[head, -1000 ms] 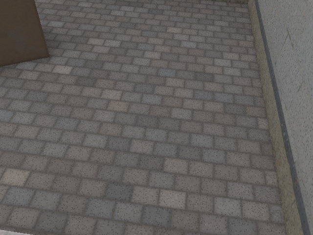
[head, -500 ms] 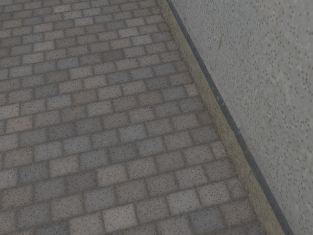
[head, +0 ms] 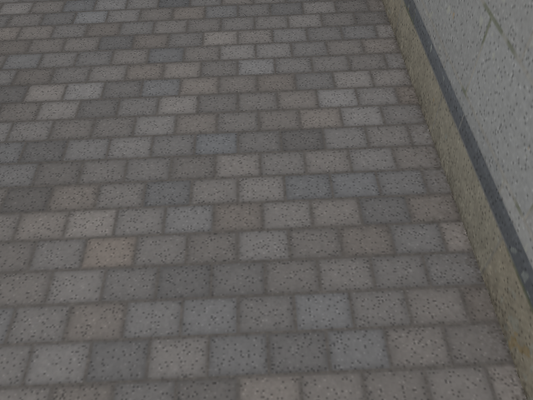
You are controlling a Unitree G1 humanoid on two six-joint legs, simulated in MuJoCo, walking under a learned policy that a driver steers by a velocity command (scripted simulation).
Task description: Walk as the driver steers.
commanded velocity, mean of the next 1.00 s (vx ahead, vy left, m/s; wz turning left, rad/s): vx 0.09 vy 0.00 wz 0.06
